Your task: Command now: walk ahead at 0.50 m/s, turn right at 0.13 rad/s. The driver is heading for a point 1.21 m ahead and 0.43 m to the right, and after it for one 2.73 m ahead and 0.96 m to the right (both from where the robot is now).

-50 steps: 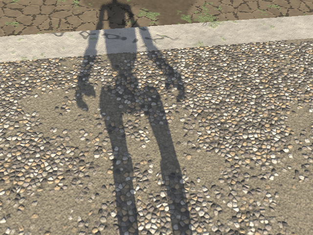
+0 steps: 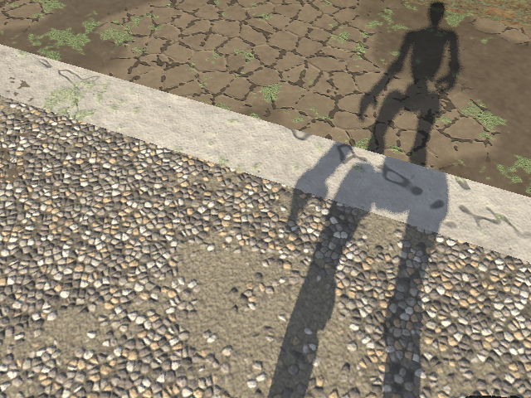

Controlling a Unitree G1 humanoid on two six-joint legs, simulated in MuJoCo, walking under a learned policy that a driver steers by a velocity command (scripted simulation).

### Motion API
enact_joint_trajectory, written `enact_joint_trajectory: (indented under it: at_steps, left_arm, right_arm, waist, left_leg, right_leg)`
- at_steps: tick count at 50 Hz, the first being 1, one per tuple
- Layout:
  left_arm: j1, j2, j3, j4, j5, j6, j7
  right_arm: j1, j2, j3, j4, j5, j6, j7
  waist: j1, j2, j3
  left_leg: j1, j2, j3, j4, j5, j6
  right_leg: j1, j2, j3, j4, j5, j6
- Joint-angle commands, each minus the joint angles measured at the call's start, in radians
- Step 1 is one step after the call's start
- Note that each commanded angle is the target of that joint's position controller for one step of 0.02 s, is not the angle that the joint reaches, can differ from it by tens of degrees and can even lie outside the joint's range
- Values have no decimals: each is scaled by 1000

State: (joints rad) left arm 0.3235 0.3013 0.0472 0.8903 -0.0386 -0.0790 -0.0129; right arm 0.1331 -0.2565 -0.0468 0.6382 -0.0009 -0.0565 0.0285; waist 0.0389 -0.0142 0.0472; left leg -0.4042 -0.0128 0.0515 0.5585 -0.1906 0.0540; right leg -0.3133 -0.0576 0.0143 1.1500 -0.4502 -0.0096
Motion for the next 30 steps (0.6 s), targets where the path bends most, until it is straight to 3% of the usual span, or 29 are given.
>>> enact_joint_trajectory:
  at_steps: [1,4,7,12,15,17,19,20,21,22,23,24,25,26,27,28,30]
  left_arm:
    - [-54,117,31,-91,8,-13,3]
    - [-14,60,25,-74,5,28,6]
    - [-84,48,26,-97,10,37,9]
    - [-226,18,11,-143,20,27,-19]
    - [-312,11,4,-189,20,26,-37]
    - [-341,18,6,-220,20,26,-50]
    - [-313,42,18,-236,18,30,-58]
    - [-258,64,31,-232,17,33,-58]
    - [-141,102,53,-208,14,36,-54]
    - [21,164,87,-170,14,39,-40]
    - [112,281,119,-155,13,47,-17]
    - [84,288,108,-187,14,33,-22]
    - [83,207,85,-188,21,24,-26]
    - [39,168,74,-189,20,16,-25]
    - [-30,138,65,-200,17,14,-23]
    - [-83,102,53,-216,23,12,-19]
    - [-115,98,51,-239,32,11,-10]
  right_arm:
    - [120,-100,-39,-2,-6,-25,-3]
    - [93,-101,-45,28,-9,-55,-6]
    - [111,-114,-52,63,-20,-62,-21]
    - [138,-147,-58,99,-11,-55,-37]
    - [189,-165,-66,133,1,-38,-42]
    - [201,-178,-71,147,11,-21,-45]
    - [181,-205,-77,146,15,-5,-53]
    - [172,-220,-81,142,17,4,-58]
    - [156,-229,-81,139,20,14,-62]
    - [148,-221,-75,132,22,14,-67]
    - [216,-124,-45,93,-12,-4,-61]
    - [222,-69,-16,66,-8,-45,-45]
    - [98,-151,-36,43,32,-75,-28]
    - [49,-151,-32,25,46,-90,-25]
    - [46,-145,-33,34,24,-94,-32]
    - [57,-159,-43,43,2,-86,-38]
    - [88,-149,-47,44,-9,-60,-37]
  waist:
    - [-60,107,-120]
    - [-19,91,-76]
    - [-30,71,-24]
    - [-80,56,24]
    - [-113,45,54]
    - [-113,55,55]
    - [-78,89,10]
    - [-42,111,-36]
    - [26,112,-100]
    - [112,79,-184]
    - [82,-146,-282]
    - [38,-200,-428]
    - [95,-93,-367]
    - [72,-59,-240]
    - [19,14,-155]
    - [-18,3,-117]
    - [-56,-24,-101]
  left_leg:
    - [363,272,-292,-300,203,173]
    - [256,269,-185,-395,237,176]
    - [268,259,-85,-427,271,158]
    - [313,243,57,-450,270,114]
    - [422,277,91,-418,309,105]
    - [495,299,109,-366,402,93]
    - [531,301,138,-256,707,69]
    - [537,298,148,-160,877,56]
    - [506,278,165,4,964,37]
    - [372,234,182,240,855,-2]
    - [-23,123,175,616,219,-66]
    - [-286,-55,-55,849,-408,-89]
    - [-398,8,-166,875,-352,-61]
    - [-419,51,-150,808,-266,-38]
    - [-370,93,-143,710,-201,-38]
    - [-295,121,-142,635,-160,-46]
    - [-212,130,-134,566,-120,-72]
  right_leg:
    - [-341,-89,78,47,123,-6]
    - [-295,-91,87,4,204,17]
    - [-384,-80,115,-105,338,32]
    - [-368,-55,37,-382,553,15]
    - [-410,-46,-1,-473,515,-11]
    - [-421,-32,-33,-505,432,-35]
    - [-331,21,-92,-515,330,-72]
    - [-246,61,-124,-506,275,-94]
    - [-92,104,-142,-531,265,-124]
    - [173,125,-103,-600,328,-165]
    - [541,-113,305,-608,321,-293]
    - [722,-281,823,-797,172,-444]
    - [695,-261,739,-853,150,-383]
    - [560,-225,593,-854,197,-343]
    - [401,-180,482,-859,292,-309]
    - [283,-146,404,-876,390,-292]
    - [164,-111,351,-914,486,-295]
